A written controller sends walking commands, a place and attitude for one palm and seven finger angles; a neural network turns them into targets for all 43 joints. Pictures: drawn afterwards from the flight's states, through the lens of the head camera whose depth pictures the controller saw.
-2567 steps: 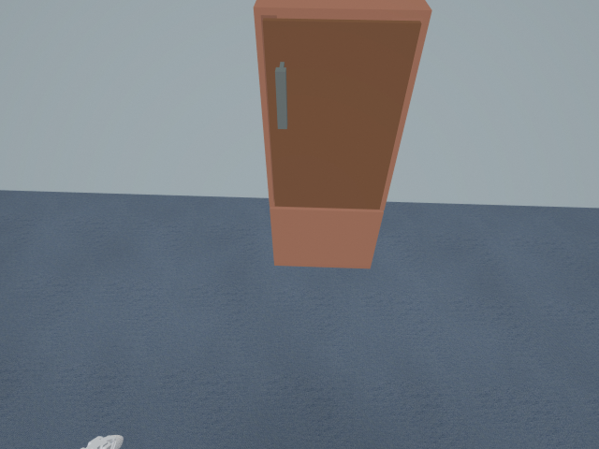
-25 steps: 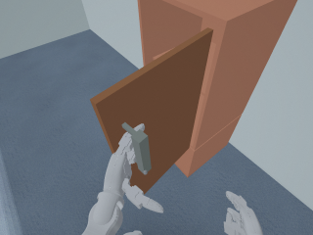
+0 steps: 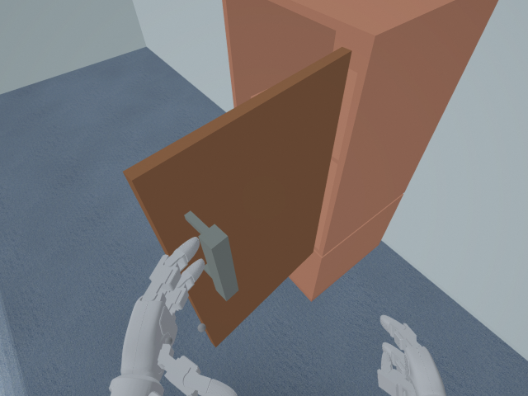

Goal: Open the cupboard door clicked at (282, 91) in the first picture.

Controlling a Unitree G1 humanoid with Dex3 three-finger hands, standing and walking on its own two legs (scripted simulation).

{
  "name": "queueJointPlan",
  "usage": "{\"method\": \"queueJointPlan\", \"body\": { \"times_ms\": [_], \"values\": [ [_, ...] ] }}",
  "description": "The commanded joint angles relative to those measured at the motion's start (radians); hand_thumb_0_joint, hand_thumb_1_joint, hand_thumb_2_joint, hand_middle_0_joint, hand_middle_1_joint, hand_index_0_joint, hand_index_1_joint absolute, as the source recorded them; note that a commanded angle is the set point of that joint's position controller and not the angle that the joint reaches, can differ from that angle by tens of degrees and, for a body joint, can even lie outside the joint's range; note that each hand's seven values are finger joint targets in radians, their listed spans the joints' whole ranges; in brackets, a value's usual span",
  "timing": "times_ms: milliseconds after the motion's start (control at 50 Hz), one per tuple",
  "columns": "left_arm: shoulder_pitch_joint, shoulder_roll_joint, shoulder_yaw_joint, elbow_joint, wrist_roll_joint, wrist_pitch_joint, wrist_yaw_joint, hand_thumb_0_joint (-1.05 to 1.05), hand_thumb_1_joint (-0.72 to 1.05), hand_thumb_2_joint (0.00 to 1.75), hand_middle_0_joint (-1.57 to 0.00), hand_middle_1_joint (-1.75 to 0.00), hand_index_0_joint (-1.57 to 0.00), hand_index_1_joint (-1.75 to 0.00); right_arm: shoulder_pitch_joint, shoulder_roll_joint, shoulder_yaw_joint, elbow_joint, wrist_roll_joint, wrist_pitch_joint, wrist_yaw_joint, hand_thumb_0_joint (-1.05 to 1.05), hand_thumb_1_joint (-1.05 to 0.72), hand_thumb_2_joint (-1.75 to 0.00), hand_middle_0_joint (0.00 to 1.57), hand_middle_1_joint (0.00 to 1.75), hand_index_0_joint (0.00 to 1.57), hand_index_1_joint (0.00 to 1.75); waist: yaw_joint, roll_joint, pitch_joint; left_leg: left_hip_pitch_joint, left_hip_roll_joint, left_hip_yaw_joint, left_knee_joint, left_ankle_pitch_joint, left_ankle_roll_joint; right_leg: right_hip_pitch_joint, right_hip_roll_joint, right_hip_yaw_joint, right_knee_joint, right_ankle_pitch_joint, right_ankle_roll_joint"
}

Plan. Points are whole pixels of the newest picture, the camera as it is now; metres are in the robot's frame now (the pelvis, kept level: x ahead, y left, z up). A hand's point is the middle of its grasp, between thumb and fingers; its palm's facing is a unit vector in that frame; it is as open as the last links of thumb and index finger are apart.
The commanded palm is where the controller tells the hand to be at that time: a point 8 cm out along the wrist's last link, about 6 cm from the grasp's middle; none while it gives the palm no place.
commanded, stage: slide the hand sideways off the handle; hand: left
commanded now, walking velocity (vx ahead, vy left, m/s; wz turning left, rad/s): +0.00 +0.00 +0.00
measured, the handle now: (211, 257) +0.29 +0.09 +0.08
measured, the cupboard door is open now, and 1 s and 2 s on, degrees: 96 96 96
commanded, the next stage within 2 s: draw the hand back to the body in 0.42 s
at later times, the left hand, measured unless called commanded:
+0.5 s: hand (159, 370) +0.15 +0.13 +0.08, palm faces +0.00 -1.00 -0.02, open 16.3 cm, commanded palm +0.12 +0.18 +0.08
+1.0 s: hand (106, 343) +0.16 +0.18 +0.12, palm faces +0.01 -1.00 -0.08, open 16.3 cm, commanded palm +0.13 +0.24 +0.14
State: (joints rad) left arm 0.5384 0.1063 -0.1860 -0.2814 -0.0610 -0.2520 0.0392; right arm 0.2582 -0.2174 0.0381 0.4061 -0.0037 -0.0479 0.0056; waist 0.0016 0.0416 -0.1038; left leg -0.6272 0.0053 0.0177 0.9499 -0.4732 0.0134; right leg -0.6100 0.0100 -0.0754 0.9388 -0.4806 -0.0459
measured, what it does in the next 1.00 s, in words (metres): stands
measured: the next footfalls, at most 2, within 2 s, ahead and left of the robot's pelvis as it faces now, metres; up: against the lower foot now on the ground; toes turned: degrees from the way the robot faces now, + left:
none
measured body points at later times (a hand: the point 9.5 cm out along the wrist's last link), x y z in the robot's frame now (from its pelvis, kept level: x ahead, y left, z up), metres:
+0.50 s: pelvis -0.01 -0.01 -0.02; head +0.02 -0.02 +0.43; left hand +0.15 +0.18 +0.08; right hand +0.19 -0.23 -0.08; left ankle +0.00 +0.11 -0.69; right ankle +0.00 -0.09 -0.69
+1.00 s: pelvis +0.00 +0.02 +0.01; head +0.00 +0.01 +0.46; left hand +0.16 +0.23 +0.13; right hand +0.19 -0.19 -0.05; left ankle +0.00 +0.11 -0.69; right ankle +0.00 -0.09 -0.69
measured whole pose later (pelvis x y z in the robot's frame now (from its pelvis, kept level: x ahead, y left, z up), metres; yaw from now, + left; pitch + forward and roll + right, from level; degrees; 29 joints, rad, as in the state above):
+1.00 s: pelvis +0.00 +0.02 +0.01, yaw +1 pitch +6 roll -2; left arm 0.65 0.23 0.06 -0.49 -0.23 -0.13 -0.14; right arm 0.29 -0.23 0.05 0.43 0.05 -0.14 -0.06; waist 0.03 0.07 -0.13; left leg -0.57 0.00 0.00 0.93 -0.47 0.04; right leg -0.52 0.01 -0.09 0.87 -0.45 -0.02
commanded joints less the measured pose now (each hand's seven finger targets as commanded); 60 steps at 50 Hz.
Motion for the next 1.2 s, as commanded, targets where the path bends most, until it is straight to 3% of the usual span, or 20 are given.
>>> {"method": "queueJointPlan", "body": {
  "times_ms": [0, 80, 140, 300, 380, 520, 560, 640, 700, 760, 840, 900, 940, 1000, 1020, 1060, 1080, 1120, 1140, 1180],
  "values": [
    [0.066, 0.042, 0.100, -0.272, -0.037, -0.107, -0.015, 0.00, -0.50, 0.30, -0.15, -0.30, -0.15, -0.30, -0.053, -0.089, -0.056, -0.167, 0.007, -0.071, -0.014, 0.00, -0.90, -0.90, 0.20, 0.30, 0.20, 0.30, 0.011, -0.055, -0.163, 0.051, -0.023, -0.030, -0.088, 0.259, 0.009, 0.117, -0.001, 0.066, -0.125, 0.380, 0.024],
    [0.145, 0.069, 0.138, -0.290, -0.065, -0.122, -0.064, 0.00, -0.50, 0.30, -0.15, -0.30, -0.15, -0.30, -0.050, -0.087, -0.066, -0.168, 0.011, -0.075, -0.021, 0.00, -0.90, -0.90, 0.20, 0.30, 0.20, 0.30, 0.010, -0.092, -0.177, 0.014, -0.027, -0.033, -0.062, 0.266, 0.007, 0.142, -0.012, 0.087, -0.116, 0.450, 0.040],
    [0.141, 0.071, 0.141, -0.289, -0.081, -0.132, -0.098, 0.00, -0.50, 0.30, -0.15, -0.30, -0.15, -0.30, -0.059, -0.088, -0.068, -0.166, 0.016, -0.079, -0.028, 0.00, -0.90, -0.90, 0.20, 0.30, 0.20, 0.30, -0.002, -0.093, -0.131, -0.021, -0.030, -0.036, -0.044, 0.229, 0.008, 0.116, -0.020, 0.110, -0.131, 0.403, 0.046],
    [0.191, 0.109, 0.193, -0.301, -0.139, -0.160, -0.185, 0.00, -0.50, 0.30, -0.15, -0.30, -0.15, -0.30, -0.066, -0.091, -0.075, -0.172, 0.026, -0.094, -0.049, 0.00, -0.90, -0.90, 0.20, 0.30, 0.20, 0.30, 0.008, -0.076, -0.151, -0.053, -0.031, -0.041, -0.011, 0.186, 0.007, 0.087, -0.027, 0.127, -0.133, 0.298, 0.048],
    [0.165, 0.114, 0.206, -0.285, -0.158, -0.151, -0.205, 0.00, -0.50, 0.30, -0.15, -0.30, -0.15, -0.30, -0.079, -0.097, -0.075, -0.176, 0.032, -0.097, -0.058, 0.00, -0.90, -0.90, 0.20, 0.30, 0.20, 0.30, 0.000, -0.103, -0.112, -0.076, -0.030, -0.042, -0.002, 0.143, 0.008, 0.056, -0.029, 0.142, -0.159, 0.196, 0.051],
    [0.141, 0.116, 0.179, -0.345, -0.153, -0.145, -0.190, 0.00, -0.50, 0.30, -0.15, -0.30, -0.15, -0.30, -0.075, -0.099, -0.073, -0.189, 0.036, -0.115, -0.061, 0.00, -0.90, -0.90, 0.20, 0.30, 0.20, 0.30, 0.005, -0.039, -0.124, -0.040, -0.024, -0.049, -0.024, 0.132, 0.013, 0.011, -0.009, 0.096, -0.139, 0.121, 0.032],
    [0.119, 0.160, 0.215, -0.375, -0.139, -0.133, -0.168, 0.00, -0.50, 0.30, -0.15, -0.30, -0.15, -0.30, -0.080, -0.098, -0.072, -0.190, 0.038, -0.115, -0.065, 0.00, -0.90, -0.90, 0.20, 0.30, 0.20, 0.30, 0.014, -0.022, -0.126, -0.025, -0.021, -0.050, -0.040, 0.127, 0.015, 0.021, -0.005, 0.097, -0.147, 0.089, 0.025],
    [0.145, 0.169, 0.249, -0.383, -0.138, -0.086, -0.138, 0.00, -0.50, 0.30, -0.15, -0.30, -0.15, -0.30, -0.079, -0.091, -0.065, -0.193, 0.045, -0.113, -0.068, 0.00, -0.90, -0.90, 0.20, 0.30, 0.20, 0.30, 0.030, -0.011, -0.120, 0.011, -0.016, -0.057, -0.086, 0.118, 0.015, 0.040, 0.007, 0.065, -0.157, 0.080, 0.019],
    [0.133, 0.142, 0.241, -0.370, -0.157, -0.040, -0.140, 0.00, -0.50, 0.30, -0.15, -0.30, -0.15, -0.30, -0.084, -0.094, -0.055, -0.191, 0.052, -0.118, -0.071, 0.00, -0.90, -0.90, 0.20, 0.30, 0.20, 0.30, 0.022, -0.033, -0.075, 0.025, -0.012, -0.061, -0.122, 0.093, 0.013, 0.037, 0.012, 0.044, -0.179, 0.065, 0.026],
    [0.114, 0.159, 0.253, -0.366, -0.163, 0.000, -0.151, 0.00, -0.50, 0.30, -0.15, -0.30, -0.15, -0.30, -0.083, -0.103, -0.049, -0.181, 0.054, -0.130, -0.078, 0.00, -0.90, -0.90, 0.20, 0.30, 0.20, 0.30, 0.017, -0.050, -0.053, 0.045, -0.008, -0.067, -0.146, 0.092, 0.015, 0.049, 0.012, 0.036, -0.200, 0.067, 0.028],
    [0.119, 0.199, 0.297, -0.412, -0.170, 0.032, -0.164, 0.00, -0.50, 0.30, -0.15, -0.30, -0.15, -0.30, -0.079, -0.107, -0.045, -0.170, 0.051, -0.147, -0.082, 0.00, -0.90, -0.90, 0.20, 0.30, 0.20, 0.30, 0.034, -0.030, -0.088, 0.088, -0.007, -0.071, -0.173, 0.148, 0.015, 0.104, 0.015, 0.021, -0.198, 0.139, 0.024],
    [0.089, 0.194, 0.301, -0.439, -0.177, 0.047, -0.171, 0.00, -0.50, 0.30, -0.15, -0.30, -0.15, -0.30, -0.076, -0.106, -0.039, -0.161, 0.055, -0.159, -0.081, 0.00, -0.90, -0.90, 0.20, 0.30, 0.20, 0.30, 0.031, 0.017, -0.060, 0.123, -0.003, -0.076, -0.200, 0.169, 0.007, 0.102, 0.018, 0.004, -0.200, 0.170, 0.023],
    [0.096, 0.219, 0.342, -0.444, -0.186, 0.057, -0.171, 0.00, -0.43, 0.33, -0.15, -0.30, -0.15, -0.30, -0.079, -0.108, -0.042, -0.149, 0.054, -0.164, -0.082, 0.00, -0.90, -0.90, 0.20, 0.30, 0.20, 0.30, 0.039, -0.015, -0.080, 0.134, -0.002, -0.079, -0.205, 0.203, 0.007, 0.133, 0.022, 0.001, -0.206, 0.205, 0.022],
    [0.075, 0.223, 0.359, -0.452, -0.199, 0.075, -0.186, 0.00, -0.32, 0.37, -0.16, -0.30, -0.16, -0.30, -0.076, -0.112, -0.037, -0.136, 0.057, -0.170, -0.082, 0.00, -0.90, -0.90, 0.20, 0.30, 0.20, 0.30, 0.036, 0.004, -0.071, 0.163, -0.001, -0.081, -0.222, 0.233, 0.001, 0.146, 0.022, -0.010, -0.213, 0.237, 0.024],
    [0.074, 0.384, 0.406, -0.520, -0.051, 0.097, -0.064, 0.00, -0.29, 0.39, -0.16, -0.30, -0.16, -0.30, -0.070, -0.105, -0.041, -0.141, 0.040, -0.155, -0.107, 0.00, -0.90, -0.90, 0.20, 0.30, 0.20, 0.30, 0.077, 0.019, -0.084, 0.171, 0.011, -0.065, -0.258, 0.244, 0.006, 0.200, -0.005, 0.064, -0.274, 0.248, 0.009],
    [0.139, 0.277, 0.359, -0.480, -0.030, 0.142, 0.011, 0.00, -0.22, 0.42, -0.16, -0.30, -0.16, -0.30, -0.073, -0.089, -0.030, -0.127, 0.032, -0.143, -0.115, 0.00, -0.90, -0.90, 0.20, 0.30, 0.20, 0.30, 0.050, -0.025, -0.023, 0.193, 0.007, -0.061, -0.272, 0.242, 0.006, 0.197, -0.011, 0.054, -0.314, 0.244, 0.013],
    [0.142, 0.253, 0.338, -0.469, -0.016, 0.154, 0.024, 0.00, -0.18, 0.43, -0.16, -0.30, -0.16, -0.30, -0.071, -0.088, -0.028, -0.116, 0.032, -0.136, -0.113, 0.00, -0.90, -0.90, 0.20, 0.30, 0.20, 0.30, 0.045, 0.019, -0.006, 0.212, 0.012, -0.059, -0.283, 0.260, 0.006, 0.207, -0.014, 0.049, -0.318, 0.252, 0.014],
    [0.126, 0.271, 0.353, -0.477, -0.001, 0.163, 0.050, 0.00, -0.12, 0.47, -0.16, -0.30, -0.16, -0.30, -0.079, -0.093, -0.025, -0.102, 0.030, -0.126, -0.109, 0.00, -0.90, -0.90, 0.20, 0.30, 0.20, 0.30, 0.043, 0.043, -0.006, 0.251, 0.021, -0.066, -0.311, 0.304, 0.003, 0.235, -0.014, 0.040, -0.335, 0.273, 0.016],
    [0.118, 0.290, 0.370, -0.471, 0.006, 0.165, 0.062, 0.00, -0.08, 0.48, -0.16, -0.30, -0.16, -0.30, -0.090, -0.097, -0.028, -0.096, 0.028, -0.124, -0.110, 0.00, -0.90, -0.90, 0.20, 0.30, 0.20, 0.30, 0.047, 0.006, -0.008, 0.262, 0.020, -0.063, -0.320, 0.309, 0.006, 0.259, -0.013, 0.040, -0.355, 0.280, 0.016],
    [0.098, 0.296, 0.376, -0.467, 0.014, 0.167, 0.076, 0.00, -0.01, 0.51, -0.17, -0.30, -0.17, -0.30, -0.096, -0.099, -0.027, -0.088, 0.024, -0.123, -0.113, 0.00, -0.90, -0.90, 0.20, 0.30, 0.20, 0.30, 0.042, -0.002, 0.004, 0.297, 0.022, -0.061, -0.348, 0.305, 0.008, 0.271, -0.014, 0.040, -0.377, 0.278, 0.020]
  ]
}}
